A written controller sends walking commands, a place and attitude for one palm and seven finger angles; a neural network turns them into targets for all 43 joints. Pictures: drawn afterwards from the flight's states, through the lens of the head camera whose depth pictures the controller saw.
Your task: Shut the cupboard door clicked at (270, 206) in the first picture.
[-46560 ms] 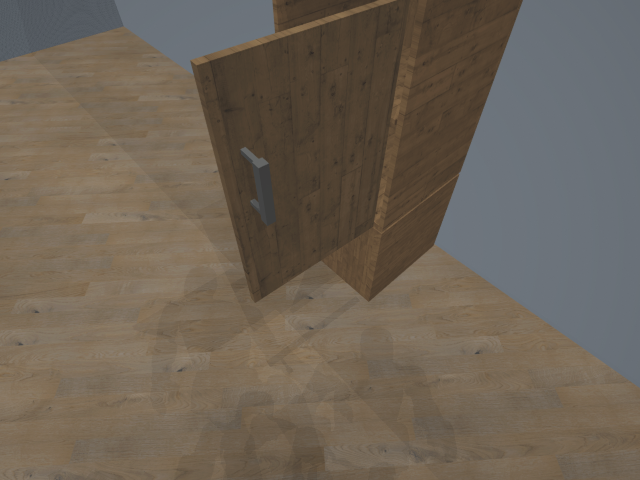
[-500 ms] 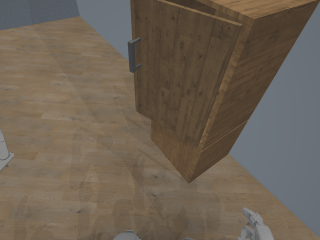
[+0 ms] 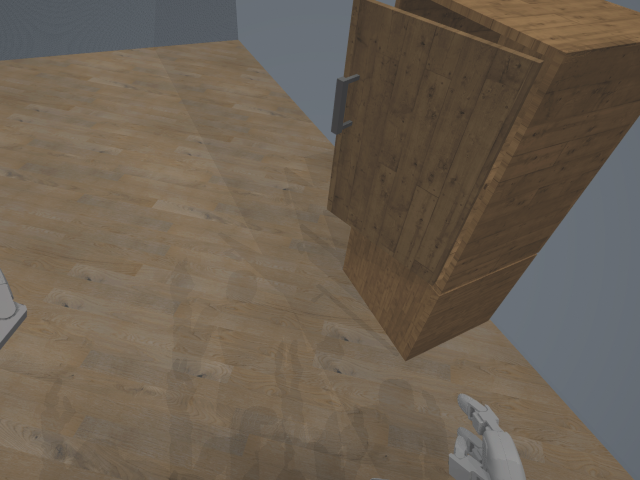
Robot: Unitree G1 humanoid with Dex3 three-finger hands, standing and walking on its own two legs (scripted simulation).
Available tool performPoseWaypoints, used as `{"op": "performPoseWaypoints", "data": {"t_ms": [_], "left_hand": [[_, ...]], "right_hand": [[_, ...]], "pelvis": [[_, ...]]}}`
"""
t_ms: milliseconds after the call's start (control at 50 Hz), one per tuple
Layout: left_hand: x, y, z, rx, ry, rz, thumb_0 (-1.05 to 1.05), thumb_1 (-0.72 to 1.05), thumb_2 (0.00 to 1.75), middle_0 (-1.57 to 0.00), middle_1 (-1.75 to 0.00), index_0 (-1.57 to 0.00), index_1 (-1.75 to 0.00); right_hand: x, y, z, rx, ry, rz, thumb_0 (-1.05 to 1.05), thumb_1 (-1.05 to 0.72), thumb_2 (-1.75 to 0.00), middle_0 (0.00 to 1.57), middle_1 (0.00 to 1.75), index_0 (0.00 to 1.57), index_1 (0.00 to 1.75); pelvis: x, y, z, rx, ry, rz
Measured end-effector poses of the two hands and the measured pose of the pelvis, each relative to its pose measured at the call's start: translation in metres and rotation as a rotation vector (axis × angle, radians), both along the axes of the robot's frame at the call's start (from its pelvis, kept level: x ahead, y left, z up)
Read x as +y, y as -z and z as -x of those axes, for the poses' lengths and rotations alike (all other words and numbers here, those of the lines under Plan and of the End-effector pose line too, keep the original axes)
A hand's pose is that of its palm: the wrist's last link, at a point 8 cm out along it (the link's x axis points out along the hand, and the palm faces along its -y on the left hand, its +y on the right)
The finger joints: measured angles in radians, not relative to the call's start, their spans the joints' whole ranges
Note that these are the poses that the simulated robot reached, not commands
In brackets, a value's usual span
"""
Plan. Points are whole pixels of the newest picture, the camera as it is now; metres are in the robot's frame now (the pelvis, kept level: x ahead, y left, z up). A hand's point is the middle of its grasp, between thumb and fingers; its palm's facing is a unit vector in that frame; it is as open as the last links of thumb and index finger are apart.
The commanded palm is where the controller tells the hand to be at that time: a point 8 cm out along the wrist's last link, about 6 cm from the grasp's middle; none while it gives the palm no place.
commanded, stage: stop stepping back and stand still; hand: left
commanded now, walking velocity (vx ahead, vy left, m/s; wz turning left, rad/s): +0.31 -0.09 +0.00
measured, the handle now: (345, 104) +0.91 +0.04 +0.04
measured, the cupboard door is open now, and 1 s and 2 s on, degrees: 18 18 18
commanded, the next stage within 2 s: let the arm hang, fingers relaxed in 0.50 s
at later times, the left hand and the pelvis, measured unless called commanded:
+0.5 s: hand (97, 304) +0.21 +0.24 +0.17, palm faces +0.35 -0.83 -0.43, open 7.5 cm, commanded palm +0.15 +0.28 +0.19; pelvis -0.03 +0.00 +0.01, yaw -7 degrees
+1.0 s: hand out of the picture +0.01 +0.17 -0.17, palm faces -0.05 -0.98 -0.18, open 6.9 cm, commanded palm none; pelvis -0.03 -0.01 +0.01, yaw -6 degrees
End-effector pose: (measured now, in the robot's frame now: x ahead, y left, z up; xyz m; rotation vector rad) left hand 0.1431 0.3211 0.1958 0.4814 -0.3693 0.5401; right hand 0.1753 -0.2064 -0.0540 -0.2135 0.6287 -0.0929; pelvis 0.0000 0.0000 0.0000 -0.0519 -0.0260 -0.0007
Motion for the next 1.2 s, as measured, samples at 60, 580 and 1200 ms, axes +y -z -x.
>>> {"op": "performPoseWaypoints", "data": {"t_ms": [60, 580, 1200], "left_hand": [[-0.009, 0.003, -0.004, 0.036, 0.048, 0.034, 0.01, 0.89, 0.9, -0.21, -0.3, -0.2, -0.3], [-0.054, 0.008, -0.029, 0.165, 0.225, -0.052, 0.01, 0.89, 0.9, -0.21, -0.3, -0.21, -0.3], [-0.091, 0.328, 0.2, 1.834, -0.056, 0.61, 0.0, 0.92, 0.9, -0.2, -0.3, -0.2, -0.3]], "right_hand": [[0.003, -0.005, 0.021, -0.002, 0.017, -0.021, 0.01, -0.9, -0.9, 0.21, 0.3, 0.21, 0.3], [-0.059, 0.024, 0.133, 0.195, 0.283, 0.025, 0.01, -0.9, -0.9, 0.2, 0.3, 0.2, 0.3], [-0.017, 0.075, 0.249, 0.796, 0.309, -0.086, 0.0, -0.91, -0.9, 0.2, 0.3, 0.2, 0.3]], "pelvis": [[0.0, -0.006, 0.008, 0.01, 0.034, 0.009], [-0.011, -0.007, 0.025, 0.041, 0.121, -0.044], [-0.002, -0.013, 0.026, -0.006, 0.121, -0.042]]}}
